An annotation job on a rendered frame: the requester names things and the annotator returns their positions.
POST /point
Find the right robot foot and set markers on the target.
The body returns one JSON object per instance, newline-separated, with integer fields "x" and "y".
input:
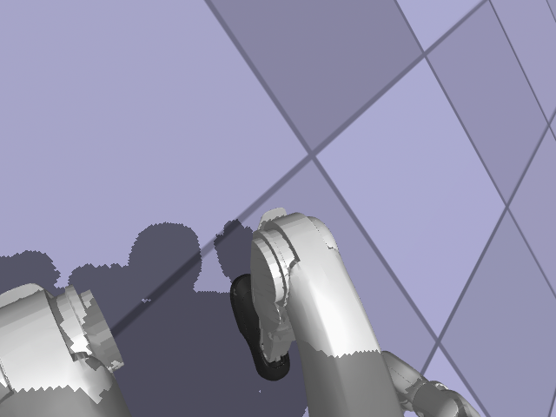
{"x": 248, "y": 323}

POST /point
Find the right robot hand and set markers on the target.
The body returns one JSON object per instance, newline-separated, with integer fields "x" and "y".
{"x": 406, "y": 379}

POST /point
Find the right robot arm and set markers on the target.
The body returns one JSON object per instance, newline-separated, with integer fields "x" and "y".
{"x": 434, "y": 399}

